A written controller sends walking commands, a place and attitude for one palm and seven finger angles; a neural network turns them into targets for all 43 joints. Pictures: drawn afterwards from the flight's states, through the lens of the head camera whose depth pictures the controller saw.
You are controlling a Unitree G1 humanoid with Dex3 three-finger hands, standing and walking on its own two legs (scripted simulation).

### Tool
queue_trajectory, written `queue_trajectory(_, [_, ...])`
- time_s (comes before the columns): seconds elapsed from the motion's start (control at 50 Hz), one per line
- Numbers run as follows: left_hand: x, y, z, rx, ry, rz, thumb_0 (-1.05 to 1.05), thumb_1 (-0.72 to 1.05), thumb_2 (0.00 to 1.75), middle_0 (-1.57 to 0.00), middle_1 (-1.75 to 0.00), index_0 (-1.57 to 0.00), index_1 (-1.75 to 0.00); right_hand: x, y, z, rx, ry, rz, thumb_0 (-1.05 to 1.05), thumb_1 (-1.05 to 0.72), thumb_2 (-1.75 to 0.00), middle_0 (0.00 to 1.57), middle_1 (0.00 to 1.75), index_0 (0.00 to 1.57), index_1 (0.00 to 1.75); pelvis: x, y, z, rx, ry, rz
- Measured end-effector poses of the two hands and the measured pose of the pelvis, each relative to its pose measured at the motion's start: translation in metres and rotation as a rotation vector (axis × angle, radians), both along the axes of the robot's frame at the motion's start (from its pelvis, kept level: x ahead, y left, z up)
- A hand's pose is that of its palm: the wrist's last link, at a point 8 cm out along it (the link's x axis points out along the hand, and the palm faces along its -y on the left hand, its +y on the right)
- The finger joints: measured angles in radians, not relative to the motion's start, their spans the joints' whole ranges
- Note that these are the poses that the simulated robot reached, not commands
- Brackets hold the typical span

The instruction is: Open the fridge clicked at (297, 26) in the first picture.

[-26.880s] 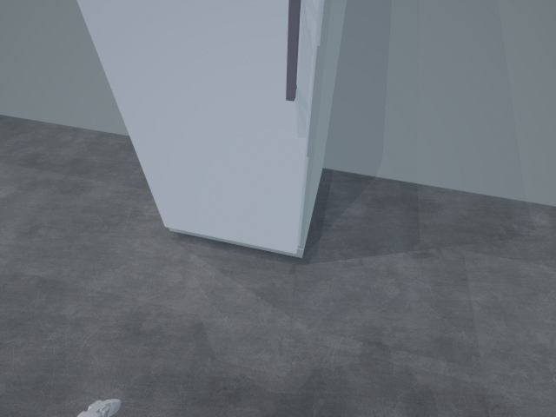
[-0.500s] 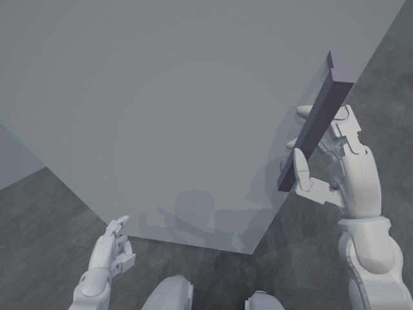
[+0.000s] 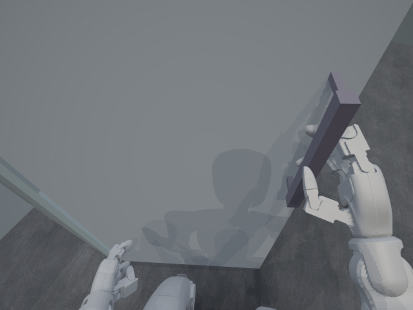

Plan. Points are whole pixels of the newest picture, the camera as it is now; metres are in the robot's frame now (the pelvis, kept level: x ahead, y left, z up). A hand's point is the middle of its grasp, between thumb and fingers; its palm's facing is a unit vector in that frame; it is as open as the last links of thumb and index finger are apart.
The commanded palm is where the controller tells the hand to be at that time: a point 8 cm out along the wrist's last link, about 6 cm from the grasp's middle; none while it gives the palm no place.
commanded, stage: walk backward, drawing the door open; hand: right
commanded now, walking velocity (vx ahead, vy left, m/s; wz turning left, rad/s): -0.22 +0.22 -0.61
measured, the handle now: (309, 153) +0.32 -0.12 +0.18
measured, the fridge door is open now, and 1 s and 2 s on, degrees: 64 71 75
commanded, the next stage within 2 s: stop walking and hold the door back in 0.14 s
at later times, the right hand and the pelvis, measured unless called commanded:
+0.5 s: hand (305, 301) +0.13 -0.09 +0.16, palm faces +0.30 +0.94 -0.15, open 7.7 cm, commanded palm +0.13 -0.15 +0.16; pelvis -0.11 +0.11 +0.00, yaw -19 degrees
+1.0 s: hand (310, 240) +0.20 -0.11 +0.17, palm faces +0.26 +0.95 -0.17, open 7.5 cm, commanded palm +0.16 -0.15 +0.16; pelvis -0.16 +0.09 +0.00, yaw -19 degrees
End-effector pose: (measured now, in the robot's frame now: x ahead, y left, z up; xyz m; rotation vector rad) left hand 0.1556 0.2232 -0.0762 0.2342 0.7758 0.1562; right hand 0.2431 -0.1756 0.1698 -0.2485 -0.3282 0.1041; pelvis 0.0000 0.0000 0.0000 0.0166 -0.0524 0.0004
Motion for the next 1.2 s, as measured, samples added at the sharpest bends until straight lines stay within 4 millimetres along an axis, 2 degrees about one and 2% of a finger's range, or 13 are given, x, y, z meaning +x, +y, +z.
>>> queue_trajectory(0.08, [-0.004, 0.011, 0.005, -0.045, -0.013, -0.078, 0.01, 0.91, 0.89, -0.2, -0.3, -0.21, -0.3, -0.035, 0.009, 0.003, 0.003, 0.052, -0.105, -0.13, -0.53, -1.06, 0.39, 1.32, 0.15, 1.09, -0.018, 0.029, 0.009, 0.043, 0.003, -0.046])
queue_trajectory(0.18, [0.006, 0.038, -0.005, -0.079, -0.071, -0.139, 0.01, 0.9, 0.89, -0.21, -0.3, -0.21, -0.3, -0.079, 0.025, 0.001, -0.02, 0.029, -0.253, -0.15, -0.54, -1.09, 0.38, 1.32, 0.11, 1.06, -0.037, 0.071, -0.007, -0.004, 0.022, -0.084])
queue_trajectory(0.3, [0.002, 0.067, 0.006, -0.001, -0.063, -0.179, 0.01, 0.91, 0.89, -0.2, -0.3, -0.21, -0.3, -0.125, 0.037, 0.001, 0.001, 0.036, -0.299, -0.15, -0.53, -1.06, 0.38, 1.32, 0.14, 1.08, -0.061, 0.093, -0.002, -0.013, 0.006, -0.206])
queue_trajectory(0.4, [-0.005, 0.072, 0.014, 0.107, -0.064, -0.284, 0.01, 0.91, 0.89, -0.2, -0.3, -0.2, -0.3, -0.146, 0.037, -0.006, 0.085, -0.038, -0.318, -0.19, -0.46, -0.97, 0.42, 1.36, 0.21, 1.12, -0.081, 0.098, -0.008, 0.01, 0.023, -0.287])
queue_trajectory(0.46, [-0.012, 0.063, 0.013, 0.12, -0.055, -0.34, 0.01, 0.91, 0.89, -0.2, -0.3, -0.2, -0.3, -0.148, 0.037, -0.009, 0.111, -0.058, -0.343, -0.22, -0.44, -0.95, 0.43, 1.37, 0.24, 1.14, -0.1, 0.104, -0.009, 0.005, -0.02, -0.31])
queue_trajectory(0.58, [-0.041, 0.03, 0.012, -0.002, -0.008, -0.442, 0.01, 0.91, 0.89, -0.2, -0.3, -0.2, -0.3, -0.139, 0.037, -0.001, 0.104, 0.058, -0.402, -0.19, -0.46, -0.95, 0.41, 1.35, 0.24, 1.18, -0.122, 0.117, 0.007, 0.033, -0.042, -0.367])
queue_trajectory(0.68, [-0.058, 0.013, -0.007, -0.079, 0.027, -0.518, 0.01, 0.91, 0.89, -0.21, -0.3, -0.21, -0.3, -0.122, 0.038, 0.004, 0.095, 0.122, -0.456, -0.17, -0.49, -0.96, 0.36, 1.29, 0.21, 1.2, -0.133, 0.133, 0.001, 0.006, -0.009, -0.412])
queue_trajectory(0.74, [-0.067, 0.02, -0.019, -0.071, 0.061, -0.513, 0.01, 0.9, 0.89, -0.21, -0.3, -0.21, -0.3, -0.111, 0.038, 0.005, 0.098, 0.141, -0.472, -0.17, -0.51, -0.95, 0.33, 1.27, 0.19, 1.19, -0.147, 0.137, -0.003, 0.0, -0.009, -0.407])
queue_trajectory(0.8, [-0.08, 0.037, -0.022, -0.054, 0.087, -0.441, 0.01, 0.9, 0.89, -0.21, -0.3, -0.21, -0.3, -0.101, 0.035, 0.007, 0.104, 0.17, -0.46, -0.15, -0.53, -0.93, 0.32, 1.25, 0.19, 1.19, -0.154, 0.131, 0.003, -0.017, 0.001, -0.398])
queue_trajectory(0.92, [-0.11, 0.079, -0.021, 0.051, 0.116, -0.286, 0.01, 0.91, 0.89, -0.21, -0.3, -0.21, -0.3, -0.083, 0.026, 0.006, 0.108, 0.162, -0.391, -0.15, -0.53, -0.89, 0.32, 1.26, 0.21, 1.18, -0.157, 0.105, 0.003, -0.031, 0.02, -0.389])
queue_trajectory(0.98, [-0.124, 0.089, -0.022, 0.062, 0.123, -0.209, 0.01, 0.91, 0.89, -0.2, -0.3, -0.21, -0.3, -0.082, 0.024, 0.003, 0.103, 0.131, -0.366, -0.17, -0.55, -0.87, 0.32, 1.29, 0.2, 1.16, -0.157, 0.093, 0.0, -0.041, 0.002, -0.343])
queue_trajectory(1.08, [-0.136, 0.078, -0.025, 0.023, 0.18, -0.2, 0.01, 0.91, 0.89, -0.2, -0.3, -0.2, -0.3, -0.083, 0.023, 0.001, 0.104, 0.107, -0.344, -0.17, -0.56, -0.85, 0.31, 1.32, 0.18, 1.16, -0.145, 0.088, 0.004, -0.017, 0.004, -0.322])
queue_trajectory(1.2, [-0.12, 0.049, -0.02, -0.033, 0.151, -0.214, 0.01, 0.91, 0.89, -0.2, -0.3, -0.2, -0.3, -0.093, 0.023, -0.001, 0.107, 0.088, -0.322, -0.18, -0.57, -0.82, 0.31, 1.34, 0.18, 1.16, -0.137, 0.08, 0.008, -0.003, 0.027, -0.324])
